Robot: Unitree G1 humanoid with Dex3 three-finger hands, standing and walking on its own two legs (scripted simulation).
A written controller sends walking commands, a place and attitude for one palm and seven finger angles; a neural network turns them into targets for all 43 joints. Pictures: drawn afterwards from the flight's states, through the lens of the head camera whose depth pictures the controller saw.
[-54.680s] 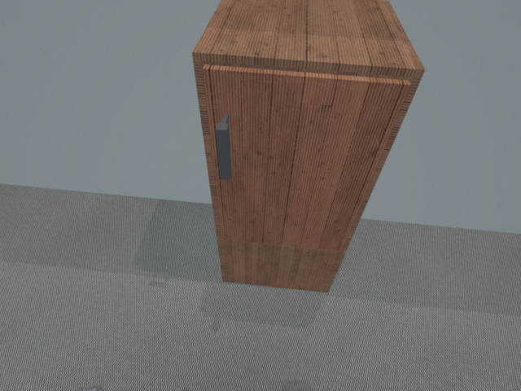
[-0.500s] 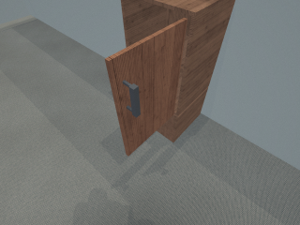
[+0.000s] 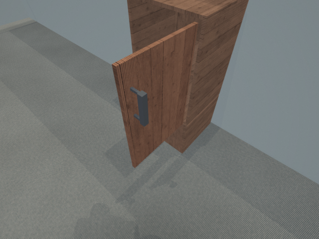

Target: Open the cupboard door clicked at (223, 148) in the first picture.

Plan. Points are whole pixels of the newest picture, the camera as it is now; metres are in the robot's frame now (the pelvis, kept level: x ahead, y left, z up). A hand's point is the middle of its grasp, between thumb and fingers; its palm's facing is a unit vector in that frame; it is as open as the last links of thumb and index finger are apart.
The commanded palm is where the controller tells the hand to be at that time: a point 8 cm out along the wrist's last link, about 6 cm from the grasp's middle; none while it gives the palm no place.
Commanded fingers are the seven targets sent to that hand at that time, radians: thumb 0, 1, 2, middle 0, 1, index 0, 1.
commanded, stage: look to check the result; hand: left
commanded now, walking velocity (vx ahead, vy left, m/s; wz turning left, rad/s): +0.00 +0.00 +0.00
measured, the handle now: (139, 106) +0.53 +0.10 +0.01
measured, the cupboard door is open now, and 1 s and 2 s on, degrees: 89 89 89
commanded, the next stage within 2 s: stand and wait in 0.54 s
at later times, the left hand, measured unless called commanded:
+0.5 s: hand out of the picture +0.00 +0.16 -0.18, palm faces +0.05 -0.98 -0.17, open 7.4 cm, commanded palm none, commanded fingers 0.00 0.90 0.90 -0.20 -0.30 -0.20 -0.30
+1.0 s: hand out of the picture +0.01 +0.16 -0.17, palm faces +0.05 -0.98 -0.19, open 7.4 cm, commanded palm none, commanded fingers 0.00 0.90 0.90 -0.20 -0.30 -0.20 -0.30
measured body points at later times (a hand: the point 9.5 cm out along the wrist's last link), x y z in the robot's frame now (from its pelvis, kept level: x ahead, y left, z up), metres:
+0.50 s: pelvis +0.01 +0.00 +0.00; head +0.02 +0.00 +0.45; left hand +0.00 +0.21 -0.16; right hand +0.00 -0.21 -0.16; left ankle +0.04 +0.11 -0.74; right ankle +0.00 -0.10 -0.74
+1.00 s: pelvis +0.02 -0.01 +0.00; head +0.04 -0.01 +0.45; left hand +0.00 +0.21 -0.16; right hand +0.01 -0.22 -0.16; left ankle +0.04 +0.11 -0.74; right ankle +0.00 -0.10 -0.74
